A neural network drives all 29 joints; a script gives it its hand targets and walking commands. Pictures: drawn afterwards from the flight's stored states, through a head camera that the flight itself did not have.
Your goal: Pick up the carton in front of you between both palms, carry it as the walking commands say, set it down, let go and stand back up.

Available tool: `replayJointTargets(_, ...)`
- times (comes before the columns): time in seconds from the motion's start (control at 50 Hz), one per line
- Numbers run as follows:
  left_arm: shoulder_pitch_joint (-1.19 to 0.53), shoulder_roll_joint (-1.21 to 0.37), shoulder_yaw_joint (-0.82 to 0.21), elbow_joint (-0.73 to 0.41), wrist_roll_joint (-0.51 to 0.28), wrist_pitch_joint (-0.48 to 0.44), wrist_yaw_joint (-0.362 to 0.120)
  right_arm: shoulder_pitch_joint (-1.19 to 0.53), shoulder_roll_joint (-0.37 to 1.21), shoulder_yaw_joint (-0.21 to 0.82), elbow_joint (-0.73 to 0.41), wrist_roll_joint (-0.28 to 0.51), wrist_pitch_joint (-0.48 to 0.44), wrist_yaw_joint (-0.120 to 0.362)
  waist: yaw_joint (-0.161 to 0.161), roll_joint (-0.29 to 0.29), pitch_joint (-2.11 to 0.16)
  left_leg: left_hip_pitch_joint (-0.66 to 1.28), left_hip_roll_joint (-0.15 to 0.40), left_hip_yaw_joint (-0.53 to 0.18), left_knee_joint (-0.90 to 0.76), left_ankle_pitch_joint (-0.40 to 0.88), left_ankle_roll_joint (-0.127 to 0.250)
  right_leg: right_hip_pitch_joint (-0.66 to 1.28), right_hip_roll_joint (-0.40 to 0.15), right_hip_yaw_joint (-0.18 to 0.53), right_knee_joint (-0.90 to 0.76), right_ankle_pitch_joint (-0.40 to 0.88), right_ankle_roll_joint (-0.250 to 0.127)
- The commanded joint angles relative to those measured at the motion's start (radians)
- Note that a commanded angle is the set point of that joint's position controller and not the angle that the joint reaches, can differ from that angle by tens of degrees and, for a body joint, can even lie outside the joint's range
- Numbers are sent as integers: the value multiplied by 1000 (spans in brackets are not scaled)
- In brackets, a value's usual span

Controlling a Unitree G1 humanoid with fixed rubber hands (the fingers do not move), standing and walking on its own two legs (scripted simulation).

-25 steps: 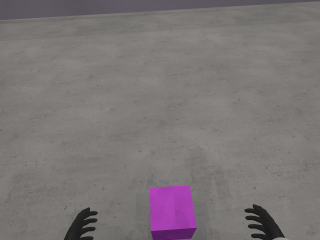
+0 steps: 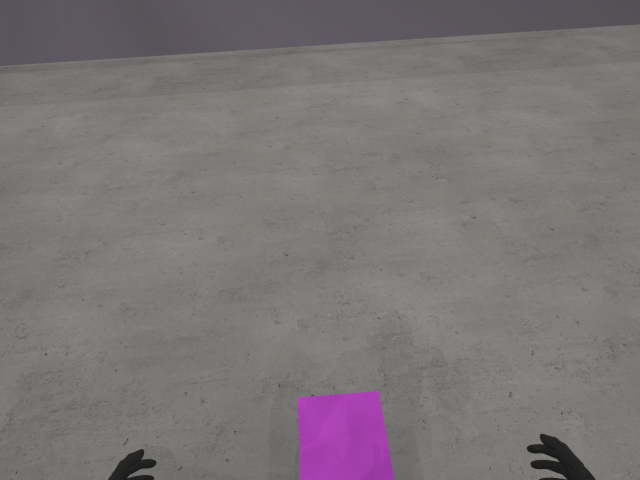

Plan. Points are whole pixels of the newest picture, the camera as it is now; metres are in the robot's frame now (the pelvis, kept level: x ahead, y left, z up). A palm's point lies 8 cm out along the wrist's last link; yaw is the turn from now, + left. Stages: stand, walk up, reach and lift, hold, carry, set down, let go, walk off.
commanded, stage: stand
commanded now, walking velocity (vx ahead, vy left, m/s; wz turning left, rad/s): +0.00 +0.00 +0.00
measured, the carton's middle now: (341, 451) +0.35 -0.02 -0.65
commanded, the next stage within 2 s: none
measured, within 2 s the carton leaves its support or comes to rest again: neither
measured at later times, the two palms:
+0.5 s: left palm out of the picture +0.08 +0.31 -0.10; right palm out of the picture +0.09 -0.29 -0.09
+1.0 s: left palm out of the picture +0.06 +0.32 -0.10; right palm out of the picture +0.07 -0.30 -0.09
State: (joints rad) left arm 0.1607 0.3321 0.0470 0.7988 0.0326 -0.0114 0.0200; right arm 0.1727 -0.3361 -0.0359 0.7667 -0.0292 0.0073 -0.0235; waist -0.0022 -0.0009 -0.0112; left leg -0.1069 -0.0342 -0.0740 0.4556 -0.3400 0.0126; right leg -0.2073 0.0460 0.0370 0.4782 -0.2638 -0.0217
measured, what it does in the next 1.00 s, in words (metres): stands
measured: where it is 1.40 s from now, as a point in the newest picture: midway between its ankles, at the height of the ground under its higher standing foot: outside the picture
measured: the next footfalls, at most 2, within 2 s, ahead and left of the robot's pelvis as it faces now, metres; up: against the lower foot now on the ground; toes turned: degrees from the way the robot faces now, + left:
none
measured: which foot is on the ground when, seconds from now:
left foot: down 0.00-1.00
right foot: down 0.00-1.00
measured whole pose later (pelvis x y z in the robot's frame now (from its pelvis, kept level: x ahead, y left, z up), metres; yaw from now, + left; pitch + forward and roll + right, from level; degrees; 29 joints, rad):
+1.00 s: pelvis -0.03 +0.01 +0.01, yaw +0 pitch -2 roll +0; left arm 0.15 0.39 0.01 1.01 0.02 -0.02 0.02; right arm 0.13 -0.38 0.00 1.01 -0.02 -0.01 -0.01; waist 0.00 -0.02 0.02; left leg -0.06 -0.05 -0.07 0.34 -0.24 0.03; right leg -0.16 0.02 0.05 0.37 -0.17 0.00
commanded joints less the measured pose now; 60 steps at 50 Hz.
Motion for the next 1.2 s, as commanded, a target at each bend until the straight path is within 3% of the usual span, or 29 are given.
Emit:
replayJointTargets(0.0, -34, 152, 33, -27, 0, -12, 7, -32, -168, -30, -17, 5, -18, -3, 4, 15, -50, -52, 110, -74, -75, 329, -7, 103, -121, 112, -47, 314, -12)
replayJointTargets(0.06, -31, 168, 31, -5, -1, -16, 4, -57, -154, -26, -17, -4, -21, -7, 4, -17, -59, -37, 105, -71, -87, 331, -5, 108, -123, 98, -51, 326, -5)
replayJointTargets(0.1, -37, 167, 27, 7, -2, -16, 7, -46, -161, -28, 6, 3, -21, -6, 3, 11, -72, -40, 98, -68, -87, 343, -8, 130, -135, 125, -50, 357, -10)
replayJointTargets(0.2, -43, 177, 25, 32, -11, -10, 7, -50, -160, -22, 39, 1, -23, -7, 7, -9, -32, -25, 111, -76, -106, 321, -9, 99, -130, 115, -78, 313, -4)
replayJointTargets(0.24, -39, 177, 22, 45, -1, -9, 9, -60, -183, -24, 57, 2, -21, -6, 4, 38, 22, -43, 106, -73, -114, 287, -6, 80, -131, 126, -93, 291, -13)
replayJointTargets(0.28, -50, 172, 12, 38, -12, -14, 6, -43, -158, -12, 65, 1, -23, -9, 4, -18, -9, -43, 107, -86, -126, 290, -2, 111, -133, 119, -89, 297, -2)
replayJointTargets(0.3, -42, 173, 16, 60, -10, -14, 5, -49, -188, -20, 77, 2, -22, -7, 3, 30, -37, -15, 112, -71, -137, 310, -5, 118, -136, 126, -81, 298, -13)
replayJointTargets(0.32, -46, 171, 14, 51, -4, -12, 7, -67, -175, -16, 71, 8, -27, -8, 5, -2, -18, -39, 109, -86, -117, 306, -5, 116, -131, 115, -78, 309, -9)
replayJointTargets(0.36, -29, 179, 12, 73, 1, -12, 7, -59, -179, -15, 88, 5, -23, -5, 4, 15, -3, -22, 108, -87, -136, 239, -2, 91, -134, 127, -117, 248, -8)
replayJointTargets(0.38, -55, 184, 12, 71, -1, -12, 8, -68, -181, -20, 89, -1, -21, -3, 4, -16, 7, -36, 106, -91, -139, 224, 2, 92, -131, 116, -116, 257, 0)
replayJointTargets(0.4, -42, 193, 18, 77, -7, -12, 6, -59, -189, -20, 98, 4, -22, -4, -2, 12, 20, -58, 115, -84, -152, 239, 3, 98, -133, 123, -104, 259, -7)
replayJointTargets(0.44, -53, 186, 5, 88, -11, -13, 4, -73, -182, -13, 105, 2, -20, -2, 3, -28, 41, -46, 108, -83, -150, 196, 1, 64, -143, 133, -147, 187, -1)
replayJointTargets(0.52, -71, 181, 6, 112, -12, -14, -2, -77, -181, -11, 119, 10, -31, 0, 5, 19, 24, -76, 107, -97, -172, 137, 11, 92, -149, 151, -143, 136, -11)
replayJointTargets(0.54, -59, 199, 12, 106, -7, -13, 0, -65, -196, -12, 132, 5, -28, 1, 9, -27, 20, -40, 107, -94, -166, 162, 7, 80, -144, 151, -157, 146, -18)
replayJointTargets(0.58, -52, 200, 2, 120, -7, -14, -1, -65, -201, -10, 146, 5, -28, 3, 5, 31, 25, -50, 114, -96, -178, 198, 7, 82, -148, 144, -135, 174, -11)
replayJointTargets(0.66, -49, 206, 1, 127, -8, -15, 2, -70, -210, -8, 161, 5, -29, 2, 12, -8, 51, -60, 116, -95, -189, 182, 3, 81, -141, 130, -141, 168, -4)
replayJointTargets(0.7, -46, 191, -3, 137, -8, -15, 1, -68, -197, -5, 164, 12, -29, 4, 9, 20, 51, -69, 123, -91, -190, 174, 7, 77, -150, 126, -152, 172, -2)
replayJointTargets(0.72, -39, 198, -1, 135, -13, -17, 2, -72, -202, -6, 164, 8, -32, 1, 15, -15, 42, -72, 118, -105, -196, 166, 10, 89, -151, 134, -145, 158, -5)
replayJointTargets(0.74, -38, 203, -4, 150, -8, -16, 1, -77, -217, -7, 175, 7, -32, 3, 19, 13, 38, -61, 110, -94, -193, 177, 3, 78, -142, 136, -140, 159, -9)
replayJointTargets(0.8, -59, 205, -5, 148, -11, -16, -1, -68, -203, -3, 181, 13, -29, 7, 6, -24, 32, -49, 112, -98, -190, 190, 13, 91, -145, 130, -140, 186, -6)
replayJointTargets(0.82, -44, 210, 1, 152, -20, -15, -2, -76, -219, -1, 193, 9, -30, 8, 20, -34, 12, -32, 117, -90, -180, 192, 10, 96, -154, 131, -152, 181, -8)
replayJointTargets(0.88, -63, 218, -4, 164, -16, -13, 4, -81, -214, -2, 193, 17, -28, 8, -5, 13, 17, -19, 118, -100, -182, 255, 16, 88, -154, 142, -147, 248, -11)
replayJointTargets(0.96, -57, 198, -13, 162, -17, -10, 0, -84, -220, 3, 200, 14, -29, 1, 1, -27, 12, -9, 126, -96, -174, 257, 10, 90, -149, 129, -146, 217, -9)
replayJointTargets(1.0, -50, 205, -10, 156, -17, -16, 4, -86, -222, 0, 203, 15, -25, 5, 13, 4, -11, -11, 118, -85, -158, 293, 8, 120, -155, 132, -159, 264, -11)
replayJointTargets(1.02, -61, 210, -11, 168, -17, -17, 6, -83, -214, 5, 202, 9, -26, 4, -2, 14, -27, -2, 119, -85, -165, 307, 7, 131, -153, 118, -136, 281, -10)
replayJointTargets(1.04, -52, 221, -12, 168, -21, -19, 5, -86, -215, 4, 202, 13, -24, 5, 5, -22, 12, -15, 123, -92, -177, 301, 15, 118, -153, 128, -141, 290, -10)
replayJointTargets(1.08, -56, 213, -9, 178, -13, -15, 3, -90, -215, 11, 211, 12, -24, 4, 14, 27, 13, -41, 117, -91, -169, 305, 14, 134, -153, 122, -146, 296, -12)
replayJointTargets(1.14, -65, 214, -13, 187, -25, -17, 0, -89, -230, 1, 205, 18, -24, 9, -4, 4, 0, -11, 121, -95, -186, 260, 11, 114, -155, 126, -145, 253, -1)
replayJointTargets(1.18, -77, 210, -9, 178, -21, -17, 2, -103, -221, 3, 211, 18, -24, 4, 10, -8, 7, -29, 123, -89, -184, 257, 9, 122, -153, 131, -159, 237, -8)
